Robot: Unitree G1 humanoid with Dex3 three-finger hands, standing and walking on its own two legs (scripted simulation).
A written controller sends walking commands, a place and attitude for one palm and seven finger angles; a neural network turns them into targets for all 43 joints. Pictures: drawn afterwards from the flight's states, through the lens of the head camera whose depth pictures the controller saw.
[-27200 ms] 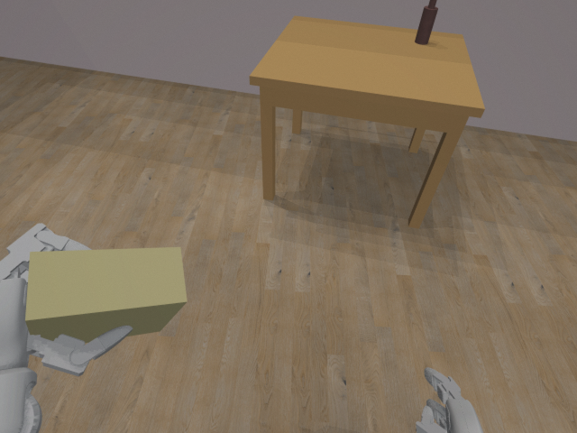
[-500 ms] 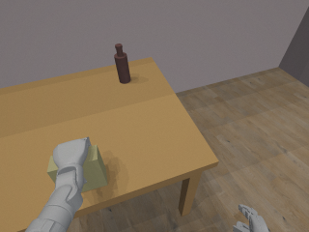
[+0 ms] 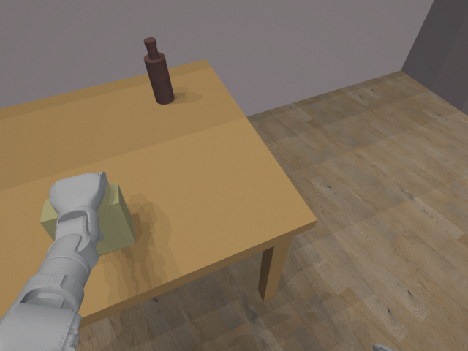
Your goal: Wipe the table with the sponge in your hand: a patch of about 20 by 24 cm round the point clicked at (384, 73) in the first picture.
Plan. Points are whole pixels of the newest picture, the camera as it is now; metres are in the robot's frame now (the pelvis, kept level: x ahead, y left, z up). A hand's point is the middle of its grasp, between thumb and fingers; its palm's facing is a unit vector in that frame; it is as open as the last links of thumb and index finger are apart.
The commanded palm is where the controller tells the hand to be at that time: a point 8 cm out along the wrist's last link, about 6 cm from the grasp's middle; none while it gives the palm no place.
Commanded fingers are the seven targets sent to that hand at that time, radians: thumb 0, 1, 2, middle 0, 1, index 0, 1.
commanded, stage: wipe forward along the first lane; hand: left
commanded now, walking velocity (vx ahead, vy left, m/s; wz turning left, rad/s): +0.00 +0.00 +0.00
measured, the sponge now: (97, 230) +0.35 +0.31 -0.05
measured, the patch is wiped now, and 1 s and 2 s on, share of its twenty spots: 0.25 0.50 0.55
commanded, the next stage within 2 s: slide across to the middle lane in 0.96 s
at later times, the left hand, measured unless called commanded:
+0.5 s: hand (83, 190) +0.41 +0.34 +0.00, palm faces -0.14 +0.00 -0.99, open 10.2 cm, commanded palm +0.40 +0.33 +0.03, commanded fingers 0.00 0.10 1.30 -1.20 -1.60 -1.20 -1.60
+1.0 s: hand (80, 172) +0.46 +0.36 +0.01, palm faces -0.15 +0.01 -0.99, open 10.2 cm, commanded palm +0.46 +0.34 +0.03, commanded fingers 0.00 0.10 1.30 -1.20 -1.60 -1.20 -1.60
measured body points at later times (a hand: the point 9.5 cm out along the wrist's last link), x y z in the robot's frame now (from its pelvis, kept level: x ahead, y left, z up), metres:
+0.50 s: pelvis +0.01 +0.02 -0.01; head +0.07 +0.02 +0.44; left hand +0.42 +0.33 +0.06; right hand +0.08 -0.26 -0.14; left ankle +0.03 +0.12 -0.72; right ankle +0.03 -0.08 -0.72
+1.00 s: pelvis +0.01 +0.04 -0.01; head +0.10 +0.06 +0.43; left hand +0.46 +0.36 +0.06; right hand +0.05 -0.24 -0.14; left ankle +0.03 +0.12 -0.72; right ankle +0.03 -0.08 -0.72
